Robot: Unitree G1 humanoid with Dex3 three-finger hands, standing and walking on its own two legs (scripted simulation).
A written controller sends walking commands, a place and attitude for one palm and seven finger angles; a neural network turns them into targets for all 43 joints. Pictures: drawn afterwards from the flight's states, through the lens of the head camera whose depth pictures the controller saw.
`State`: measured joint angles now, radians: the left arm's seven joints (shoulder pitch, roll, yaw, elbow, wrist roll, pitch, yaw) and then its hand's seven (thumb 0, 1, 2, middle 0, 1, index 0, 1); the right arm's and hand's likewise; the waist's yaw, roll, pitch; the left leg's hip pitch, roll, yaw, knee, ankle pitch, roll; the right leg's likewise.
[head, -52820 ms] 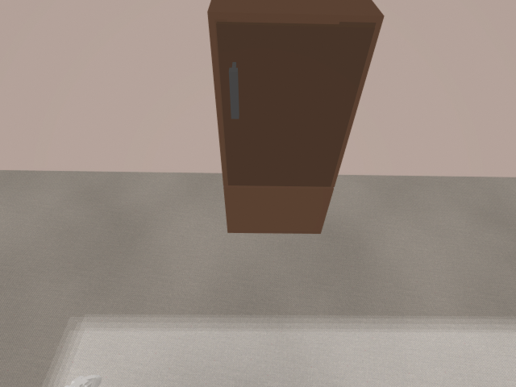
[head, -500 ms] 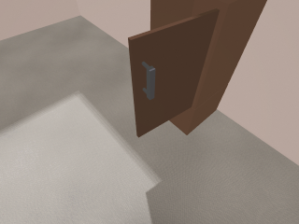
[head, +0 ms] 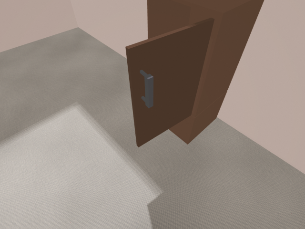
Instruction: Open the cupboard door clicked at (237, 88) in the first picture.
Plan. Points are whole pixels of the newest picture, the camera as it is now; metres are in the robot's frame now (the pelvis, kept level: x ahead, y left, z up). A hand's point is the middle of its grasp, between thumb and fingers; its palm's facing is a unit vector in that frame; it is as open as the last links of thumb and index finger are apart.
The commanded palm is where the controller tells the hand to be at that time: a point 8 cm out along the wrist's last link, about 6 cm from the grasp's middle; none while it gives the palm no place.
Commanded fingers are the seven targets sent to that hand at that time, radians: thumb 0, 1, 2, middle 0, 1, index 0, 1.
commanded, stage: let the arm hang, fingers relaxed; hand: left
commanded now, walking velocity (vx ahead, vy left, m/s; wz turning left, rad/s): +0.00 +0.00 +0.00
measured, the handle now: (146, 89) +0.60 +0.05 +0.01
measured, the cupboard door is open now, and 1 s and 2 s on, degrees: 83 83 83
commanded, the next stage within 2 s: look to check the result in 0.06 s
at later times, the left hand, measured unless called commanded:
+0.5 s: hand out of the picture +0.01 +0.16 -0.17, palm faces +0.03 -0.98 -0.19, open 7.4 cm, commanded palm none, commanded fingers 0.00 0.90 0.90 -0.20 -0.30 -0.20 -0.30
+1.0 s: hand out of the picture +0.02 +0.15 -0.17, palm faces +0.03 -0.98 -0.19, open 7.4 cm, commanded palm none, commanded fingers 0.00 0.90 0.90 -0.20 -0.30 -0.20 -0.30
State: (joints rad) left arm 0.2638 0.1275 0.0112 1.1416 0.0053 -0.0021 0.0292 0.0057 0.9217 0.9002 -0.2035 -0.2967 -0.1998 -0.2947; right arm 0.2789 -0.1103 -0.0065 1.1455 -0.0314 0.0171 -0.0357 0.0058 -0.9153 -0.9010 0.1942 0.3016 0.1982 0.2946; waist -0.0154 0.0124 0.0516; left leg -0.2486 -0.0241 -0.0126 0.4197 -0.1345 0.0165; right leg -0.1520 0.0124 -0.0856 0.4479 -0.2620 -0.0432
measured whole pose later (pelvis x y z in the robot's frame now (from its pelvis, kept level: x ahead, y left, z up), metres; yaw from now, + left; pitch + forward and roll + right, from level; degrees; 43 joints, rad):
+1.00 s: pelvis +0.03 -0.02 +0.00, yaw +0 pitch -2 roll +0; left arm 0.26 0.14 0.00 1.15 0.00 -0.01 0.03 0.00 0.91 0.90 -0.20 -0.30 -0.20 -0.29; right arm 0.24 -0.14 0.00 1.16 -0.03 0.01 -0.04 0.00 -0.91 -0.90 0.19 0.30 0.20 0.29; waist -0.01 0.01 0.07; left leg -0.20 0.00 -0.02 0.41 -0.17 -0.01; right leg -0.08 0.04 -0.09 0.38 -0.27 -0.07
